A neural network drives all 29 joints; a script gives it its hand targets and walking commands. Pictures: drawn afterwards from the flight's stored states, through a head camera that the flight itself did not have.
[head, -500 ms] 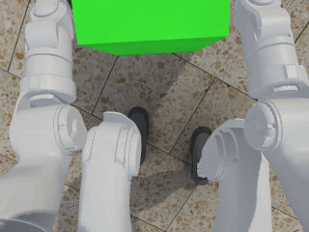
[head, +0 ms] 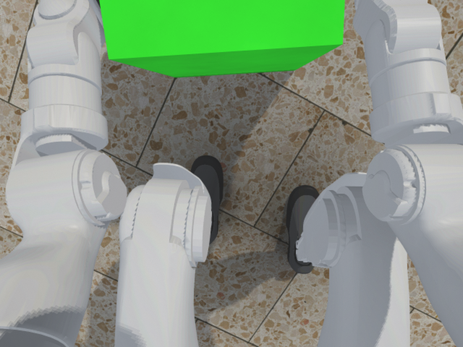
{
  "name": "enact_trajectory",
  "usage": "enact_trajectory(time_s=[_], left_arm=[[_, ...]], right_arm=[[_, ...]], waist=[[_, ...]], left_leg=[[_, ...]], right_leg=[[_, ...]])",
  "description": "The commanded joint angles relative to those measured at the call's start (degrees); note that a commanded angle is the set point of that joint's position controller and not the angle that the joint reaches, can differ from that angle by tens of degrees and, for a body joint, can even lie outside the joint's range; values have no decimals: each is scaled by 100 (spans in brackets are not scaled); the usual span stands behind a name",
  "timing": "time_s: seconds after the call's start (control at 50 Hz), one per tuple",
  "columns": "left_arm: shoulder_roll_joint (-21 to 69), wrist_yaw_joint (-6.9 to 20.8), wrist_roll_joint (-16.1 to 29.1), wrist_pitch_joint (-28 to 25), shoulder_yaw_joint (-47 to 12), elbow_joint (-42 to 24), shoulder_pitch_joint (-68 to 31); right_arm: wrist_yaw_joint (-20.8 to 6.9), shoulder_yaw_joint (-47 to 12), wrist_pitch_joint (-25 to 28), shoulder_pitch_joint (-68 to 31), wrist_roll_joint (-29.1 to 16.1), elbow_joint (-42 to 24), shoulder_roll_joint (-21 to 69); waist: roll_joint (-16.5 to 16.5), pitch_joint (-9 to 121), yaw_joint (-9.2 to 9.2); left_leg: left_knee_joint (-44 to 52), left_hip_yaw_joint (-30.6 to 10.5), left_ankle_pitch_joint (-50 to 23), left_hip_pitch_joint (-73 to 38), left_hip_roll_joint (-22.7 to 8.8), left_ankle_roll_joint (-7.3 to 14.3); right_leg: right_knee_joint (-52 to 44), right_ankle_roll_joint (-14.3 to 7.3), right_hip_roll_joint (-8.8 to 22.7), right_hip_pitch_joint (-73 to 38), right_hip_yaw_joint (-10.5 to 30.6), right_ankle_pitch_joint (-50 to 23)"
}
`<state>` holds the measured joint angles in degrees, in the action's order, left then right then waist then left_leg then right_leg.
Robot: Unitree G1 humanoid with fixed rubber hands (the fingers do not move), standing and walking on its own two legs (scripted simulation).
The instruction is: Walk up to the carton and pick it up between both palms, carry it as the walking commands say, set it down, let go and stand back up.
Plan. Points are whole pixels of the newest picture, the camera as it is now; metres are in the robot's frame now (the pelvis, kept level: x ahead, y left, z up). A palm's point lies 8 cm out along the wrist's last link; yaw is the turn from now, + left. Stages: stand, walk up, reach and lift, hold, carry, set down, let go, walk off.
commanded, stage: set down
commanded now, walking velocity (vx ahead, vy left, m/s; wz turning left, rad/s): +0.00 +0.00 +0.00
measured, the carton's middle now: out of the picture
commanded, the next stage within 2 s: none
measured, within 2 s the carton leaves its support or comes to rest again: neither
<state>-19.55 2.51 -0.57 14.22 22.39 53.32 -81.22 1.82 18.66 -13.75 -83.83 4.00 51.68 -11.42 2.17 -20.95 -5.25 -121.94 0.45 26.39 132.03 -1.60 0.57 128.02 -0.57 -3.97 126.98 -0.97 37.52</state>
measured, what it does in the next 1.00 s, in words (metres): stands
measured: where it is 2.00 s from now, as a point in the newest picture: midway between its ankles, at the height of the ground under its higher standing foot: (253, 229)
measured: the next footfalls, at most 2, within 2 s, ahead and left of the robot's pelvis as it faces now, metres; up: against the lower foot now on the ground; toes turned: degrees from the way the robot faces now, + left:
none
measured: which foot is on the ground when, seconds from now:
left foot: down 0.00-1.00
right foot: down 0.00-1.00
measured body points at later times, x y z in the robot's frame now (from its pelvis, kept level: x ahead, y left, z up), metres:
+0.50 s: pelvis +0.00 +0.00 +0.00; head +0.37 +0.03 +0.25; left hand +0.54 +0.26 -0.16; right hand +0.59 -0.08 -0.16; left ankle +0.14 +0.12 -0.34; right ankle +0.09 -0.11 -0.34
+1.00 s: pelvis +0.00 +0.00 +0.00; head +0.37 +0.02 +0.25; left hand +0.53 +0.28 -0.16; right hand +0.59 -0.12 -0.16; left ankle +0.14 +0.12 -0.34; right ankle +0.09 -0.11 -0.34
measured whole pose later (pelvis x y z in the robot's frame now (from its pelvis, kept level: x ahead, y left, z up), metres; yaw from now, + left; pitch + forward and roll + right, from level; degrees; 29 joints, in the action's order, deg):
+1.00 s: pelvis +0.00 +0.00 +0.00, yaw +0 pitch +38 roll +0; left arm -24.6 -3.2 11.3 3.8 14.0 63.2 -81.0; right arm 6.2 0.9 -6.8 -85.8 -11.6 61.8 -23.5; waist 1.3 -20.5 -5.4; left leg -121.6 1.1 26.5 132.6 -1.6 1.2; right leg 127.5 0.6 -4.3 127.5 -0.1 37.6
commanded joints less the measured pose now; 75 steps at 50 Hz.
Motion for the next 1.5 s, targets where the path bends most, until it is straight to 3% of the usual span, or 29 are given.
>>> enact_trajectory(time_s=[0.0, 0.18, 0.3, 0.38, 0.46, 0.52, 0.6, 0.8, 0.9, 1.04, 1.26, 1.48], left_arm=[[4933, 1419, 436, 44, -1883, -178, -2641], [4569, 1356, 305, -15, -1702, -78, -2550], [3634, 1082, 206, -148, -1405, 40, -2326], [2168, 617, 122, -347, -976, 215, -2020], [-75, -166, 262, -751, -560, 470, -1531], [-562, -545, 642, -1000, -786, 542, -1620], [-878, -722, 891, -1170, -860, 542, -1538], [-1244, -678, 1147, -1224, -805, 645, -1305], [-1367, -584, 1179, -1188, -777, 607, -1306], [-1617, -604, 1221, -933, -777, -343, -1328], [-1161, -423, 715, -614, -327, -426, -476], [-1116, -276, 508, -513, -148, -668, -276]], right_arm=[[-1163, -1811, -65, -2464, -334, 138, 4506], [-1061, -1651, -16, -2366, -218, 212, 4176], [-826, -1392, 130, -2177, -158, 268, 3236], [-439, -1058, 293, -1979, -126, 350, 1715], [209, -789, 559, -1748, -348, 451, -672], [468, -1052, 748, -1867, -749, 526, -1045], [554, -1313, 895, -1753, -1155, 703, -1350], [452, -1767, 913, -1817, -1598, 627, -1604], [418, -1750, 842, -1839, -1572, 555, -1703], [551, -1664, 607, -1811, -1556, -343, -1890], [377, -1169, 310, -966, -1032, -177, -1482], [208, -843, 144, -807, -816, -461, -1447]], waist=[[147, 5220, -80], [117, 5135, -88], [55, 5214, -94], [23, 5393, -103], [5, 5873, -106], [-72, 6380, -161], [-194, 6921, -194], [161, 7126, -396], [224, 7083, -388], [117, 8780, -332], [34, 7834, -244], [41, 8314, -208]], left_leg=[[617, 238, -709, -3453, 546, -17], [585, 253, -642, -3459, 532, -35], [584, 255, -656, -3651, 493, -82], [595, 251, -703, -3884, 434, -136], [589, 186, -1076, -4363, 344, -184], [538, 79, -1608, -4718, 269, -207], [504, -50, -2185, -5064, 214, -204], [566, -88, -2095, -4829, 84, -91], [558, -41, -1911, -4674, 42, -66], [707, 125, -2361, -5700, 171, -76], [1726, 185, -2031, -5200, 342, -113], [2820, 226, -2194, -5835, 426, -149]], right_leg=[[-1328, -63, -412, -1658, -108, -614], [-1321, -35, -413, -1767, -114, -599], [-1301, 23, -377, -1863, -128, -600], [-1299, 99, -322, -2043, -110, -644], [-1324, 193, -221, -2374, -92, -925], [-1261, 214, -153, -2389, -64, -1288], [-1189, 210, -82, -2073, -32, -1572], [-1201, 230, 63, -1908, 45, -1353], [-1256, 213, 100, -2032, 60, -1250], [-1510, 216, 10, -2940, -79, -1650], [-2543, 104, -110, -2497, -77, -1410], [-3667, 146, -183, -3100, -157, -1550]])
